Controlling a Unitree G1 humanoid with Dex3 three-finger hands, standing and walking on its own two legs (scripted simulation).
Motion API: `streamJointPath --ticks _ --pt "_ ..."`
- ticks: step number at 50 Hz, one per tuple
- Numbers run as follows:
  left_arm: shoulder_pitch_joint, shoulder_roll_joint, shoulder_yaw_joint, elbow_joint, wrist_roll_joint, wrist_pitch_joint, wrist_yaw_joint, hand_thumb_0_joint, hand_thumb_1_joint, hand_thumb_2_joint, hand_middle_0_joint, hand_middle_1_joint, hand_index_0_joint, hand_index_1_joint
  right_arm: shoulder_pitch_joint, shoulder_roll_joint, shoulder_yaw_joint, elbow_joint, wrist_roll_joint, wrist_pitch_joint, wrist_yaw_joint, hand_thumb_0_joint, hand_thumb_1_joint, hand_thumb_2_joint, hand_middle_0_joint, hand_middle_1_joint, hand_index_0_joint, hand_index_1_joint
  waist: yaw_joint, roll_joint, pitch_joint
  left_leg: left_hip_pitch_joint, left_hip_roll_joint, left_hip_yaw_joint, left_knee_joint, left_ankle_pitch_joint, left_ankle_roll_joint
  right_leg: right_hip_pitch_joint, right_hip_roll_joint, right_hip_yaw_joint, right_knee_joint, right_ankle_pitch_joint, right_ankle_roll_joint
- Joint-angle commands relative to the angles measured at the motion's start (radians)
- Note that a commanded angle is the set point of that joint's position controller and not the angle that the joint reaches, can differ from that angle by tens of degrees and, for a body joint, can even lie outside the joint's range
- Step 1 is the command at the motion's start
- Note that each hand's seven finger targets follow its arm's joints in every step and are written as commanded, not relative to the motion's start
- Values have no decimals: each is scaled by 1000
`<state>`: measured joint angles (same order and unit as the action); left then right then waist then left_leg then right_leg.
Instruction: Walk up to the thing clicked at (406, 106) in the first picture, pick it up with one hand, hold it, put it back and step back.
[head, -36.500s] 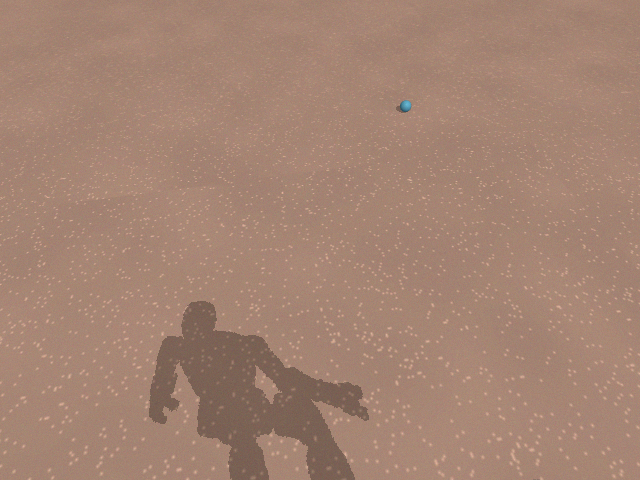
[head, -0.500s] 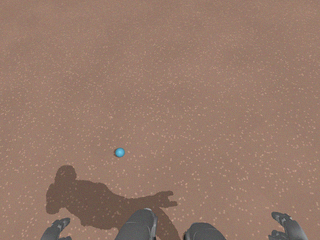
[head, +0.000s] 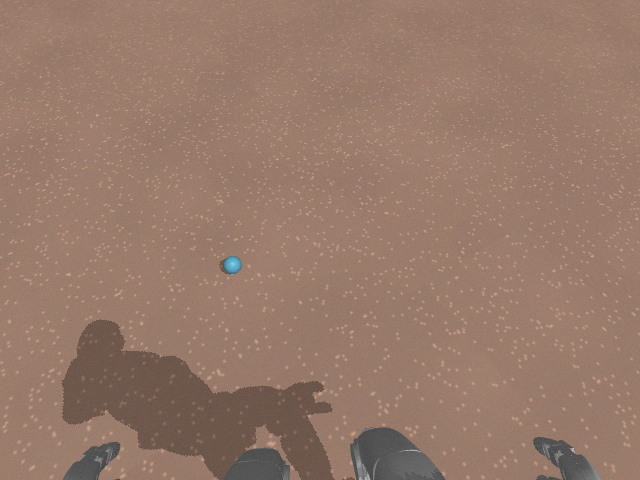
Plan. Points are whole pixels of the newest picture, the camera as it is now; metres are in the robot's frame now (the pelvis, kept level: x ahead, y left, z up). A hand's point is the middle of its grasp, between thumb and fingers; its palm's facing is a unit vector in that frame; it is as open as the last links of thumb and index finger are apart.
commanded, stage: step back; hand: left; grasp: from above
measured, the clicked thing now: (232, 264) +0.78 +0.32 -0.73
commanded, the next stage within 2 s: stand in 1.92 s
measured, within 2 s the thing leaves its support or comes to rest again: neither
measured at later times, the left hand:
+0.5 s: hand out of the picture -0.07 +0.26 -0.15, palm faces +0.04 -0.90 -0.43, open 7.4 cm
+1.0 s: hand out of the picture -0.27 +0.24 -0.14, palm faces +0.03 -0.91 -0.42, open 7.4 cm
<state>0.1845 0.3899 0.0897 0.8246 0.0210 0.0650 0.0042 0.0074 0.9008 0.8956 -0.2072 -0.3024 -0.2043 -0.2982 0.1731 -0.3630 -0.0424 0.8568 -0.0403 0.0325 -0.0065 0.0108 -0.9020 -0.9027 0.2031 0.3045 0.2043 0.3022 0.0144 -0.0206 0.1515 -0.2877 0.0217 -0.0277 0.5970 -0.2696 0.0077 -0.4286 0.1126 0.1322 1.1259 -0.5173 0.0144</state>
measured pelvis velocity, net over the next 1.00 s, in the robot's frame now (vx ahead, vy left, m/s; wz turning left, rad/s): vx -0.30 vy -0.03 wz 0.01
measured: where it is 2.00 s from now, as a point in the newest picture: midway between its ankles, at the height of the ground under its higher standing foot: outside the picture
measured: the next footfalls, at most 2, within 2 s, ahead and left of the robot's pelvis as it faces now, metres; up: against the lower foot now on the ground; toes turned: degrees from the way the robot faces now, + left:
right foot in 0.12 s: -0.03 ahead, -0.14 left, +0.00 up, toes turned +2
left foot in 0.46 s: -0.16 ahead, +0.09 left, +0.00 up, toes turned +1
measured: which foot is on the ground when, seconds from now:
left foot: down 0.00-0.14, up 0.16-0.44, down 0.46-0.82, up 0.84-1.00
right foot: up 0.00-0.10, down 0.12-0.50, up 0.52-0.76, down 0.78-1.00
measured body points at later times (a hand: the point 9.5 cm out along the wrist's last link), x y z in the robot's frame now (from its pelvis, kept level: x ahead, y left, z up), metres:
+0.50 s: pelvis -0.18 -0.02 -0.02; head -0.12 -0.02 +0.43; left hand -0.07 +0.31 -0.12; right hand -0.08 -0.33 -0.14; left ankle -0.20 +0.09 -0.73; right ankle -0.07 -0.14 -0.73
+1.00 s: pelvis -0.30 -0.03 +0.00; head -0.29 -0.06 +0.45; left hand -0.27 +0.28 -0.11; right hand -0.23 -0.35 -0.14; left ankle -0.29 +0.11 -0.70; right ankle -0.30 -0.15 -0.73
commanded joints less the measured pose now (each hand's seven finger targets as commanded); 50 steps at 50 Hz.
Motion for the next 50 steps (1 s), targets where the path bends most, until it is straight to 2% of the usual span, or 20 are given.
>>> streamJointPath --ticks 1,5,6,7,8,11,17,22,23,24,25,26,30,35,38,39,40,41,44,50 --pt "2 152 40 -86 2 -40 12 0 900 900 -200 -300 -200 -300 -8 -271 -77 -94 5 -24 -24 0 -900 -900 200 300 200 300 -24 213 -178 209 231 -190 -78 503 225 10 -88 -52 -313 -12 10" --pt "112 173 42 -6 19 -61 18 0 900 900 -200 -300 -200 -300 -48 -264 -64 -103 27 6 -16 0 -900 -900 200 300 200 300 13 163 -231 16 139 -139 59 293 111 305 -92 -87 -743 351 -23" --pt "105 247 64 -17 28 -69 18 0 900 900 -200 -300 -200 -300 -27 -212 -49 -111 34 8 -12 0 -900 -900 200 300 200 300 3 -31 -217 -184 19 -116 175 41 54 377 -233 151 -744 376 -68" --pt "43 363 83 -40 22 -62 13 0 900 900 -200 -300 -200 -300 -81 -188 -52 -125 41 14 -27 0 -900 -900 200 300 200 300 50 -296 -185 -204 -128 -64 422 -342 6 160 -486 410 -804 464 -274" --pt "7 371 82 -68 23 -70 17 0 900 900 -200 -300 -200 -300 -96 -231 -74 -123 36 21 -33 0 -900 -900 200 300 200 300 44 -244 -111 -161 -89 -185 607 -377 -4 -11 -548 491 -833 471 -327" --pt "-101 247 57 -86 16 -67 27 0 900 900 -200 -300 -200 -300 12 -218 -57 -65 48 13 -32 0 -900 -900 200 300 200 300 -32 -90 -104 -188 -135 -156 648 -225 -7 90 -343 119 -674 630 -208" --pt "19 245 54 -93 24 -53 46 0 900 900 -200 -300 -200 -300 -20 -201 -52 -99 22 11 -29 0 -900 -900 200 300 200 300 54 -153 -158 -199 -81 -82 343 -284 -30 326 -377 131 -623 728 -222" --pt "-58 258 33 -108 1 -34 42 0 900 900 -200 -300 -200 -300 144 -207 -75 -33 11 11 -5 0 -900 -900 200 300 200 300 -36 -151 -246 96 -65 34 -89 -64 23 191 -339 90 -564 516 -142" --pt "-34 229 21 -106 1 -28 42 0 900 900 -200 -300 -200 -300 139 -230 -83 -33 0 12 -1 0 -900 -900 200 300 200 300 -39 -66 -218 121 -6 -75 -175 -57 55 100 -287 68 -493 359 -97" --pt "-17 181 10 -111 -3 -31 41 0 900 900 -200 -300 -200 -300 95 -309 -100 -51 -18 11 4 0 -900 -900 200 300 200 300 -28 176 -203 163 224 -392 -244 46 149 -92 -149 -43 -292 90 -41" --pt "-105 215 32 -124 -5 -35 56 0 900 900 -200 -300 -200 -300 21 -399 -112 -82 -7 16 15 0 -900 -900 200 300 200 300 -70 306 -181 -28 373 -531 -310 123 303 -48 -45 -88 -48 -157 -13" --pt "-138 226 40 -106 11 -31 60 0 900 900 -200 -300 -200 -300 -16 -371 -109 -86 -12 6 12 0 -900 -900 200 300 200 300 -64 212 -135 -124 363 -507 -303 185 309 -2 -29 19 100 -146 -20" --pt "22 206 40 -29 -16 -27 44 0 900 900 -200 -300 -200 -300 -127 -254 -62 -108 -5 0 -9 0 -900 -900 200 300 200 300 44 147 -95 -56 205 -204 -188 341 218 -30 -29 16 162 15 -14" --pt "-4 173 18 -18 2 -63 15 0 900 900 -200 -300 -200 -300 -17 -265 -78 -75 -4 -5 -3 0 -900 -900 200 300 200 300 -35 190 -167 115 203 -215 -190 -37 203 69 -92 -88 -383 -2 -4" --pt "112 165 22 63 13 -85 16 0 900 900 -200 -300 -200 -300 -31 -262 -73 -60 0 16 4 0 -900 -900 200 300 200 300 9 159 -177 -24 168 -176 -107 -146 146 316 -76 -111 -762 160 -45" --pt "127 211 38 71 26 -97 21 0 900 900 -200 -300 -200 -300 -4 -217 -59 -59 2 14 4 0 -900 -900 200 300 200 300 11 53 -182 -130 111 -127 15 -213 99 398 -135 27 -805 136 -68" --pt "99 288 59 51 37 -106 23 0 900 900 -200 -300 -200 -300 -39 -158 -41 -77 11 5 9 0 -900 -900 200 300 200 300 34 -147 -135 -330 -43 -72 156 -239 12 363 -349 395 -868 -75 -145" --pt "18 364 68 31 34 -101 24 0 900 900 -200 -300 -200 -300 -109 -207 -61 -76 5 8 -7 0 -900 -900 200 300 200 300 65 -171 -62 -196 -21 -153 297 -295 -14 23 -517 516 -912 -209 -269" --pt "-78 254 43 22 19 -118 27 0 900 900 -200 -300 -200 -300 -19 -216 -62 -1 30 -7 4 0 -900 -900 200 300 200 300 -10 -37 -35 -159 -68 -165 377 -131 -17 87 -338 213 -817 45 -178" --pt "-1 267 48 54 29 -113 7 0 900 900 -200 -300 -200 -300 -38 -203 -57 5 6 -42 21 0 -900 -900 200 300 200 300 48 -160 -34 -125 -28 -38 71 -210 -20 194 -346 175 -819 -88 -179"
